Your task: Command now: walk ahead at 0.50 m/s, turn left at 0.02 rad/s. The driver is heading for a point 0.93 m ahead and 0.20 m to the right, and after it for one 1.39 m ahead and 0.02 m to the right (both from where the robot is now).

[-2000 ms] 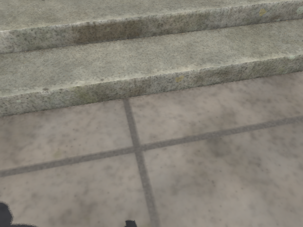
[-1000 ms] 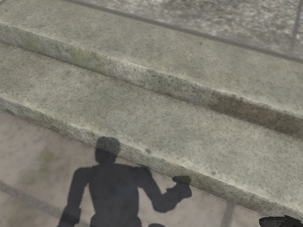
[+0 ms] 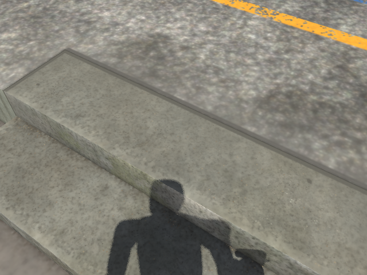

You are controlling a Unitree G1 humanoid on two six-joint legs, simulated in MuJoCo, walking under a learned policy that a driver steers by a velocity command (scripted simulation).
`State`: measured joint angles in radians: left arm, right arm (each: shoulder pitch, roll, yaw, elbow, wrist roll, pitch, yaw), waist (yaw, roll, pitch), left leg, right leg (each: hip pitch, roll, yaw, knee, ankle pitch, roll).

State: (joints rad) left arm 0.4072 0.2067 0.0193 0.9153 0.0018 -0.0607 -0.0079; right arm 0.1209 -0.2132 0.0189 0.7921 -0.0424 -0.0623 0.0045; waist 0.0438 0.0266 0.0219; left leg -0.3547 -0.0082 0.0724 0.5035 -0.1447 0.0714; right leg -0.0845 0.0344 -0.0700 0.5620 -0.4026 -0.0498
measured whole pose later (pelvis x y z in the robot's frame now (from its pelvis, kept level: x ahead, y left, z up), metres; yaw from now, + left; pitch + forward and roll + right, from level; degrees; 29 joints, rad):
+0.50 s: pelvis +0.21 -0.02 +0.04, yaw -1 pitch +3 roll -2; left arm 0.03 0.09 -0.07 0.66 0.02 -0.01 0.02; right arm 0.48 -0.15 0.00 1.04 0.01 -0.08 -0.02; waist -0.02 0.00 -0.01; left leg -0.09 0.02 0.06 0.50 -0.15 0.09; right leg -0.78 0.02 -0.18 1.24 -0.54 -0.14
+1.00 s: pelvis +0.51 +0.00 +0.15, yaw -1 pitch +6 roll +3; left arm 0.70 0.09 -0.03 1.15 0.11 -0.09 -0.06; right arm -0.06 -0.09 0.07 0.62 -0.02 0.02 0.05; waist 0.07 -0.03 -0.05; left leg -1.38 0.04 0.09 1.70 -0.34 0.19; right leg 0.12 -0.03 -0.08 0.19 -0.43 -0.04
